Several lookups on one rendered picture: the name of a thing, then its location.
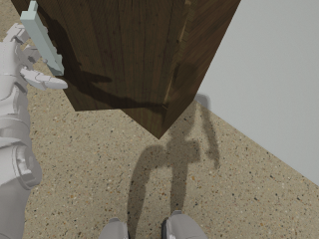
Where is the left robot forearm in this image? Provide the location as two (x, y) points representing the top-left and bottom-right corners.
(0, 75), (32, 150)

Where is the robot right thigh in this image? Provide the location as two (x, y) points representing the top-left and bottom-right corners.
(165, 214), (208, 239)

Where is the robot left upper arm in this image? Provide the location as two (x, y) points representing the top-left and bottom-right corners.
(0, 144), (43, 239)

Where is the left robot shin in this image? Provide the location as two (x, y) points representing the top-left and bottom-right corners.
(109, 217), (121, 223)

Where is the handle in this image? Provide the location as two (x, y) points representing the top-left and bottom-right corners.
(20, 0), (65, 76)

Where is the left robot hand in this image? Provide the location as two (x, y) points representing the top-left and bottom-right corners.
(0, 23), (68, 91)

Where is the cupboard door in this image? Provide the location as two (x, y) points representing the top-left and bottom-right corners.
(11, 0), (185, 112)

